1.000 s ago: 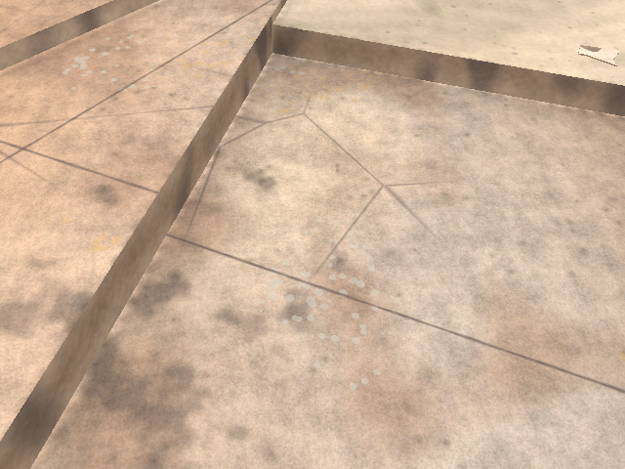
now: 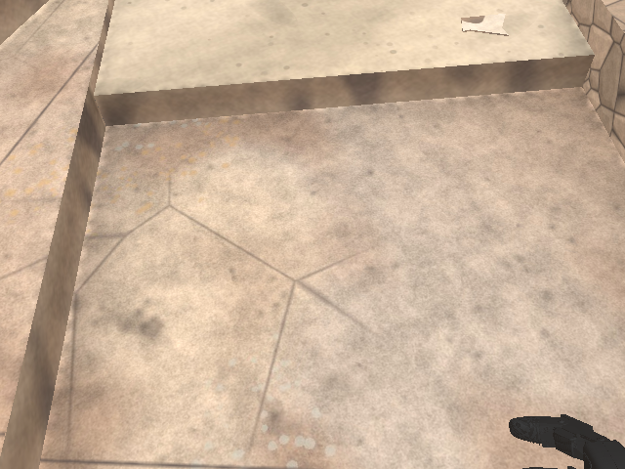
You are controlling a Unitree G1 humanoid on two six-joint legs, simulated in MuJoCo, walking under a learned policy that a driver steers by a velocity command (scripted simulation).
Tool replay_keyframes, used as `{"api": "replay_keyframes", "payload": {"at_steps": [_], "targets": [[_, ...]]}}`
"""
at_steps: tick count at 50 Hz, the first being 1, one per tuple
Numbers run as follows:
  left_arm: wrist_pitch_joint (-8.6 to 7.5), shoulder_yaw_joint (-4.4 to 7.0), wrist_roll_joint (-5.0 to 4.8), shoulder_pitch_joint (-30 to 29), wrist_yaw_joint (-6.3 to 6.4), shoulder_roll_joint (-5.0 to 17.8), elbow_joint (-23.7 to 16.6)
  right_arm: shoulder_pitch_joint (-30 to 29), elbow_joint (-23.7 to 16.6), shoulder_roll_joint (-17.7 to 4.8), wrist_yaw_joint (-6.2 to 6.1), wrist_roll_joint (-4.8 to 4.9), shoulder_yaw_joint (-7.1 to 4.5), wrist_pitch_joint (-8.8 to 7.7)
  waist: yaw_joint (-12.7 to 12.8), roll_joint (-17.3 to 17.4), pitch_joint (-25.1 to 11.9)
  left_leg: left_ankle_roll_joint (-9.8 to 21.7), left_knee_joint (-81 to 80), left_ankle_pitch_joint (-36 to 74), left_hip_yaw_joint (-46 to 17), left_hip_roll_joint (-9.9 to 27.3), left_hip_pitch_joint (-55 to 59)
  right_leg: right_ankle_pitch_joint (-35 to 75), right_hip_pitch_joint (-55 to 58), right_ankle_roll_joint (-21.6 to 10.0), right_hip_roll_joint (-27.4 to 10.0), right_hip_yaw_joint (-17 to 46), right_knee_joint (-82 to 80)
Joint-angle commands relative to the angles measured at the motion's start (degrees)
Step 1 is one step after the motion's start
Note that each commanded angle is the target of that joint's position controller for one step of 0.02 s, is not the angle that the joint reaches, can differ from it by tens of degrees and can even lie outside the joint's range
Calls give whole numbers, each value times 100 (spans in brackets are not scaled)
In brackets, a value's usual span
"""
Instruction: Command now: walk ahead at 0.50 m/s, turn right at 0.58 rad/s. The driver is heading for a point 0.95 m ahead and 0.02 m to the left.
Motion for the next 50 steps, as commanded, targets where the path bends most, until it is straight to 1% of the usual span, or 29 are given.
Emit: {"api": "replay_keyframes", "payload": {"at_steps": [1, 2, 3, 4, 5, 6, 7, 8, 9, 12, 14, 17, 20, 24, 26, 27, 28, 29, 30, 31, 32, 33, 35, 37, 40, 43, 45, 48, 50], "targets": [[-81, 223, 16, -257, 37, 1063, -380, 352, -325, -758, -88, 57, -187, -186, -650, -725, -289, 253, -625, -389, 86, -384, 1429, 5174, -290, -152, -1346, 811, 948], [-123, 233, -10, -400, -29, 1117, -418, 1183, -101, -934, -160, 60, -262, -246, -1046, -543, -733, 383, -935, -168, 105, -361, 2536, 5330, -523, -25, -1101, 646, 1882], [-179, 182, -78, -438, -99, 908, -556, 2048, -10, -1226, -262, -54, -346, -310, -1389, -258, -1431, 599, -975, -743, -670, 485, 3965, 4056, -1301, 56, -804, 513, 3188], [-159, 52, -338, 213, -86, 221, -725, 2418, -69, -1781, -304, -247, -477, -272, -1128, 1135, -2363, 1217, -1071, -851, -3087, 2324, 5695, -44, -3046, 280, 40, -238, 5101], [-93, 100, -146, 312, -27, 740, -727, 2125, -84, -1513, -251, -121, -473, -175, -908, 1130, -2395, 1441, -1597, -1443, -4350, 2510, 5278, -1004, -3642, 225, -179, -427, 5812], [-17, 135, -25, -50, -30, 843, -662, 1671, -165, -986, -237, -73, -360, -148, -782, 390, -1331, 1315, -1787, -1869, -3493, 2225, 4302, -426, -3826, 253, -525, -504, 5895], [10, 113, 19, -403, -89, 758, -702, 1416, -156, -643, -217, -56, -270, -158, -768, -66, -720, 1174, -1957, -1586, -2604, 1888, 3566, -18, -3779, 292, -725, -589, 5633], [48, 110, 53, -551, -150, 657, -748, 1420, -89, -568, -217, -74, -237, -178, -706, 58, -435, 1031, -2128, -1152, -1987, 1632, 3141, 111, -3682, 309, -867, -638, 5405], [120, 110, 123, -598, -217, 612, -797, 1521, 18, -556, -228, -49, -225, -212, -631, 278, -268, 944, -2266, -793, -1511, 1446, 2816, 162, -3565, 341, -965, -684, 5261], [261, 77, 138, -776, -336, 465, -936, 1840, 209, -590, -152, 53, -243, -389, -559, 396, -243, 968, -2452, 220, -830, 1360, 2677, 366, -3632, 358, -1027, -773, 5093], [271, 44, 154, -1129, -393, 406, -1086, 1997, 303, -637, -120, 60, -260, -450, -577, 373, -178, 1058, -2593, 469, -535, 1360, 2750, 682, -3965, 387, -1044, -742, 4861], [232, -19, 139, -1719, -433, 354, -1279, 2214, 451, -627, -84, 41, -247, -448, -652, 328, -14, 1043, -2729, 648, -50, 1197, 2816, 1266, -4188, 469, -1005, -801, 3973], [171, -140, 142, -2389, -485, 226, -1482, 2356, 568, -713, -65, 84, -251, -432, -766, 361, 94, 942, -2758, 959, 410, 1036, 2694, 1818, -3673, 478, -981, -1251, 2698], [125, -182, 161, -2902, -464, 318, -1654, 2836, 835, -915, -97, 89, -284, -339, -902, 372, 162, 947, -2543, 1496, 388, 1305, 3326, 1407, -3371, 305, -957, -1610, 1901], [82, -160, 195, -2776, -407, 386, -1619, 2917, 941, -1003, -123, 85, -295, -256, -802, 433, 59, 908, -2033, 2553, 449, 1371, 3687, 930, -3011, 134, -783, -1733, 1594], [40, -128, 221, -2353, -368, 424, -1475, 2923, 985, -1032, -134, 100, -293, -213, -595, 432, -187, 853, -1417, 3283, 555, 1314, 3759, 879, -2429, 28, -607, -1811, 1326], [-29, -62, 274, -1505, -314, 529, -1163, 2934, 1005, -963, -144, 132, -258, -172, -236, 250, -676, 737, -411, 3359, 773, 1105, 3486, 1103, -1292, -107, -483, -1826, 974], [-84, 53, 389, -544, -231, 896, -937, 2884, 837, -743, -139, 169, -171, -170, 127, -166, -1330, 614, 1007, 1758, 829, 890, 2375, 715, 236, -348, -1439, -803, 896], [-71, 206, 383, -180, -148, 1533, -902, 3325, 560, -61, -65, 293, -13, -180, -37, -1613, -2036, 366, 3127, -2429, 940, -110, 137, 701, 1953, -1081, -3315, 1969, 441], [-11, 226, 127, -236, -99, 1418, -913, 2934, 642, -783, -152, 163, -225, -123, 58, -775, -1846, 454, 3760, -2688, 37, -103, -316, 929, 1435, -1021, -3267, 2188, 165], [-31, 125, 76, -712, -96, 1106, -891, 2558, 530, -765, -137, 174, -251, -137, -182, -585, -1031, 523, 3676, -2190, -182, 146, -428, 1299, 706, -812, -2952, 1162, 75], [-83, 32, 77, -1015, -125, 752, -877, 2493, 560, -624, -115, 198, -219, -154, -380, -482, -613, 527, 3311, -1821, -179, 315, -215, 1653, 3, -577, -2679, 536, -172], [-168, -63, 36, -1297, -112, 404, -820, 2688, 737, -499, -65, 55, -234, 0, -695, -645, -237, 435, 2926, -1520, -157, 444, 291, 1776, -810, -206, -2274, -292, -550], [-274, -61, 23, -1170, -96, 411, -726, 2709, 780, -374, 16, 11, -254, 126, -795, -592, -179, 386, 2925, -1267, -122, 391, 367, 2103, -977, -175, -2200, -644, -756], [-351, -14, -4, -946, -70, 528, -582, 2182, 621, -304, 88, -1, -279, 193, -789, -530, 44, 321, 2747, -674, -97, 463, -204, 2395, -883, -160, -2171, -1167, -931], [-346, -34, 10, -740, -51, 467, -465, 1596, 422, -280, 120, 2, -269, 195, -708, -511, 214, 268, 2186, -109, -12, 452, -574, 2680, -741, -126, -2092, -1616, -934], [-342, -42, 7, -685, -38, 487, -412, 1196, 283, -213, 152, -2, -219, 174, -640, -526, 300, 277, 1506, 259, 191, 391, -450, 2908, -721, -58, -2014, -1931, -888], [-318, -26, 10, -395, 11, 606, -269, 600, 39, -170, 212, -29, -150, 161, -464, -517, 416, 416, 683, 393, 577, 293, -283, 3372, -391, 1, -2128, -2214, -798], [-274, -15, 25, -247, 45, 685, -174, 416, -80, -206, 230, -42, -143, 151, -432, -504, 426, 580, 333, 124, 777, 171, -174, 4005, 4, 54, -2218, -2375, -551]]}}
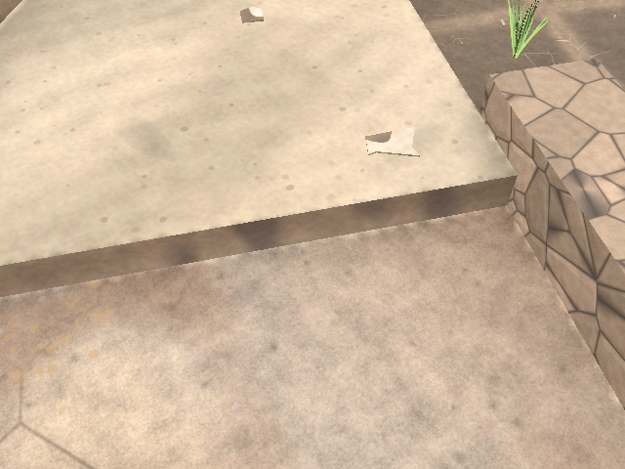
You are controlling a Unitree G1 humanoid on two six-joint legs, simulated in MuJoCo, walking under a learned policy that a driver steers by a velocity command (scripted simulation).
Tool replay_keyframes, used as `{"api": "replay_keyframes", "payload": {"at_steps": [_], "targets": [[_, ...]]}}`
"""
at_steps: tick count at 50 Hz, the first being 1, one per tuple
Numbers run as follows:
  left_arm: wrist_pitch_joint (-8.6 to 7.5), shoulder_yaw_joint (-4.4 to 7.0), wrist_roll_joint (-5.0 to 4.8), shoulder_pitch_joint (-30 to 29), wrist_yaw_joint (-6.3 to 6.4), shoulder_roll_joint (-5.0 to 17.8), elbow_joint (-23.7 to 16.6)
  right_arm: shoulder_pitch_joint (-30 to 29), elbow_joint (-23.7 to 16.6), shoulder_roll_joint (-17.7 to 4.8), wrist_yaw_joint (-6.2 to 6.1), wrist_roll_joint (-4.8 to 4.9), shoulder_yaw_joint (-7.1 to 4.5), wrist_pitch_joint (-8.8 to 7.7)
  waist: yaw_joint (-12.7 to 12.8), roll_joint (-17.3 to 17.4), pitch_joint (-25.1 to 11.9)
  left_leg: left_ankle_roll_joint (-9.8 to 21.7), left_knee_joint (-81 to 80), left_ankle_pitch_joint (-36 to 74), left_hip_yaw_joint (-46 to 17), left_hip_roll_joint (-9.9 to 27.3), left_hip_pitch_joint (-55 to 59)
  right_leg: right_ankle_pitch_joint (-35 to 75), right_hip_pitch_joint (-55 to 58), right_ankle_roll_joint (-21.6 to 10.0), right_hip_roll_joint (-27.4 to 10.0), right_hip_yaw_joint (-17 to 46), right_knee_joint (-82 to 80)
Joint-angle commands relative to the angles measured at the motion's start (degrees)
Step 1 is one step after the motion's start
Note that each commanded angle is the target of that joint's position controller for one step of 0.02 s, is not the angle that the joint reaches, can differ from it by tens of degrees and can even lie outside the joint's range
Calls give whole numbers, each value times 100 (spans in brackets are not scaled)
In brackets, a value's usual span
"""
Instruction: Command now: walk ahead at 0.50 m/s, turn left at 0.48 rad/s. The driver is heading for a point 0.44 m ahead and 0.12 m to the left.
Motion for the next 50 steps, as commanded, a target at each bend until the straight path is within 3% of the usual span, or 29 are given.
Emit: {"api": "replay_keyframes", "payload": {"at_steps": [1, 4, 5, 6, 7, 8, 9, 10, 11, 12, 14, 18, 19, 23, 26, 28, 30, 31, 32, 33, 34, 35, 36, 37, 40, 45, 47, 49, 50], "targets": [[-11, 154, 16, 157, 73, 844, -152, -569, -560, -198, 30, -19, 8, -86, -30, -572, 364, 253, -497, -300, 382, -248, 165, 4493, -12, -368, -1721, 168, 150], [106, 220, 51, 4, 128, 1116, -157, 176, -419, -412, -50, -30, -103, -84, -424, -800, -203, 649, -608, -1242, 643, -810, 1156, 6663, 304, -336, -1786, -24, 1687], [163, 243, 51, -35, 121, 1193, -190, 770, -253, -555, -85, -45, -187, -123, -678, -760, -568, 801, -875, -1377, 563, -971, 1900, 6379, 89, -327, -1783, -20, 2688], [181, 244, 25, -170, 89, 1197, -293, 1614, -3, -846, -156, -112, -325, -166, -1121, -411, -1008, 1045, -1376, -1315, 32, -772, 3213, 5070, -800, -175, -1625, -78, 4184], [143, 111, -75, 73, -6, 554, -655, 1795, -12, -1592, -238, -142, -535, -151, -861, 851, -1554, 1833, -1487, -1314, -2627, 981, 5085, 684, -3196, 144, -764, -37, 6413], [73, 165, -30, -414, -62, 813, -912, 1743, -99, -1724, -220, 73, -562, -93, -882, 522, -1899, 2253, -2421, -1124, -4785, 1568, 5420, -1226, -4349, 235, -22, 1254, 7377], [9, 146, -18, -957, -97, 796, -1078, 1476, -61, -1589, -261, 134, -527, -60, -825, 60, -1064, 2025, -2604, -1039, -3866, 1435, 4849, -625, -4875, 180, -458, 1673, 7223], [-53, 116, -47, -933, -104, 772, -1082, 1209, -55, -1247, -289, 156, -437, -69, -585, -222, -482, 1761, -2718, -608, -3250, 1262, 4030, -161, -4709, 169, -682, 1616, 6663], [-34, 126, -7, -843, -92, 751, -1009, 956, -82, -1022, -306, 151, -371, -98, -320, -419, -166, 1486, -2797, -58, -2719, 926, 3402, -27, -4370, 195, -840, 1618, 6157], [73, 118, 97, -710, -89, 727, -998, 782, -108, -872, -328, 194, -318, -136, -121, -348, -104, 1351, -2878, 336, -2314, 652, 2957, 14, -3989, 281, -914, 1628, 5846], [281, 110, 190, -600, -129, 655, -996, 806, -130, -847, -311, 213, -287, -260, -11, -210, -241, 1312, -2927, 926, -1959, 383, 2669, 48, -3657, 420, -923, 1554, 5511], [397, 90, 171, -1332, -174, 607, -1303, 1248, -77, -1058, -301, 196, -335, -324, -205, -5, -88, 1168, -3069, 876, -1843, 154, 2660, 763, -4128, 611, -918, 1417, 4584], [400, 89, 161, -1586, -176, 626, -1390, 1376, -69, -1052, -301, 196, -334, -315, -305, 54, -40, 1117, -3074, 793, -1898, 136, 2776, 963, -4291, 633, -902, 1420, 4302], [348, 15, 95, -2065, -184, 526, -1538, 1717, 5, -1003, -355, 192, -293, -282, -523, 186, -120, 736, -2498, 3033, -1492, 35, 3285, 1532, -4130, 547, -613, 1265, 3246], [273, -20, 39, -2255, -166, 557, -1578, 1800, 20, -951, -407, 130, -249, -247, -652, 319, -238, 558, -2198, 3367, -1484, 56, 3554, 1708, -3720, 369, -355, 1199, 2601], [214, 6, 57, -1977, -135, 689, -1493, 1648, -9, -972, -454, 92, -237, -250, -503, 386, -275, 440, -1886, 3454, -1650, 158, 3637, 1559, -3184, 191, -247, 1317, 2151], [116, 83, 77, -1085, -62, 892, -1184, 1343, -52, -1077, -485, 134, -252, -294, -43, 309, -492, 263, -1035, 3766, -1710, 82, 3692, 1790, -2212, -36, -123, 1349, 1435], [10, 99, 118, -574, -20, 982, -1044, 1275, -93, -1019, -464, 199, -225, -338, 210, 48, -783, 151, -204, 2984, -1587, -196, 3380, 3034, -1297, -154, -478, 1563, 1067], [-38, 139, 186, -101, 19, 1383, -1067, 1652, -261, -624, -466, 271, -119, -373, 136, -914, -1542, 4, 1317, -24, -1260, -680, 2488, 6189, 87, -571, -1989, 2831, 1705], [79, 219, 32, -161, -33, 1510, -1030, 2612, -66, -513, -507, 428, -131, -267, -214, -1802, -2320, -124, 2607, -3654, -1005, -1425, 1554, 7665, 802, -1611, -3009, 4279, 1669], [162, 141, -127, -428, -92, 1121, -1138, 2450, 180, -871, -535, 172, -168, -147, -237, -787, -1984, -118, 2878, -3318, -1303, -1155, 1444, 6316, 128, -1537, -2690, 4175, 1349], [188, 23, -140, -899, -94, 719, -1189, 1991, 168, -832, -493, 87, -163, -89, -294, -481, -1259, -175, 2720, -3004, -1303, -978, 1368, 5074, -579, -1319, -2328, 3556, 1070], [219, -66, -99, -1201, -79, 493, -1196, 1729, 138, -731, -451, 61, -130, -39, -371, -409, -830, -240, 2338, -2825, -1237, -795, 1419, 4300, -1130, -1080, -2015, 3119, 772], [236, -104, -88, -1313, -40, 456, -1158, 1562, 126, -663, -402, 33, -109, 42, -415, -623, -570, -312, 1957, -2652, -1152, -667, 1604, 3872, -1558, -931, -1760, 2742, 519], [245, -93, -6, -1311, -25, 614, -950, 1725, 302, -479, -365, 55, -33, 209, -544, -876, -628, -418, 1176, -2404, -791, -700, 2317, 3329, -2114, -784, -1385, 2162, 352], [375, -32, 4, -1129, -39, 835, -706, 1185, 413, -454, -433, 68, 51, 289, -296, -1036, -513, -369, -228, -2213, -511, -551, 2454, 608, -2163, -771, -1356, 2396, 65], [469, -11, -19, -1187, -33, 869, -651, 1161, 508, -427, -441, 84, 77, 257, -337, -971, -378, -302, -789, -1896, -405, -558, 2686, -259, -2373, -687, -1333, 2498, 18], [537, -30, -57, -1157, -11, 788, -578, 1217, 630, -374, -468, 59, 119, 173, -407, -719, -192, -148, -1729, -1390, -482, -498, 3168, -870, -2780, -392, -1244, 2496, 44], [541, -45, -59, -1085, -16, 702, -535, 1204, 641, -463, -491, 8, 130, 110, -381, -498, -83, -53, -2106, -1298, -917, -183, 3245, -919, -2906, -160, -1159, 2477, 141]]}}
